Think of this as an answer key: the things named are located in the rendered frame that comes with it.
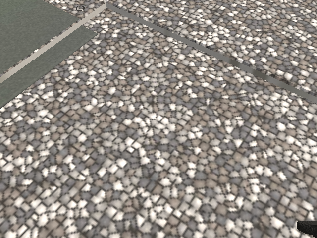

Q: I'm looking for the right robot hand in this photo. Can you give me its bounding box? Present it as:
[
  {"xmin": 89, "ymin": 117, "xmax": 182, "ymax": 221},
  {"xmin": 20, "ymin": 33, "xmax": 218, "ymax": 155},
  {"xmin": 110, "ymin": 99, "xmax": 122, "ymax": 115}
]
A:
[{"xmin": 296, "ymin": 220, "xmax": 317, "ymax": 238}]

